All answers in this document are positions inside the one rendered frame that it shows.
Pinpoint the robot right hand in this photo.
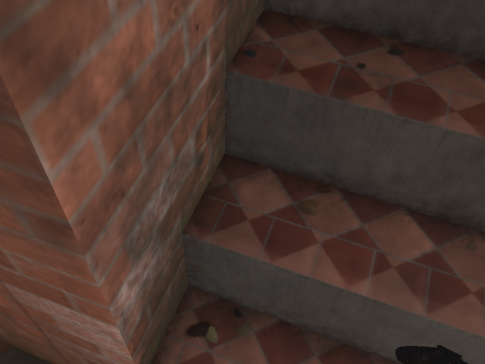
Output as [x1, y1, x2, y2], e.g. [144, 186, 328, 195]
[396, 345, 468, 364]

